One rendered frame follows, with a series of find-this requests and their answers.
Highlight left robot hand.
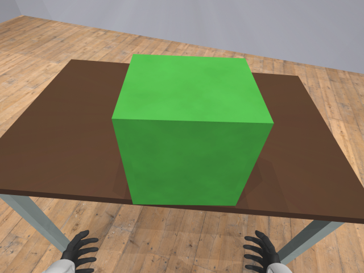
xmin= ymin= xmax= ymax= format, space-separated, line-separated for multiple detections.
xmin=61 ymin=230 xmax=98 ymax=273

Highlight right robot hand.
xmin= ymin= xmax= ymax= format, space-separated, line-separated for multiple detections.
xmin=243 ymin=230 xmax=281 ymax=273

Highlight table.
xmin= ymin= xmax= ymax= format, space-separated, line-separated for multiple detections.
xmin=0 ymin=59 xmax=364 ymax=265

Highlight carton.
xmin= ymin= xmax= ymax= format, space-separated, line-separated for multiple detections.
xmin=111 ymin=54 xmax=274 ymax=206

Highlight robot left forearm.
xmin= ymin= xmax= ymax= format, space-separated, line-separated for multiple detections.
xmin=42 ymin=259 xmax=75 ymax=273

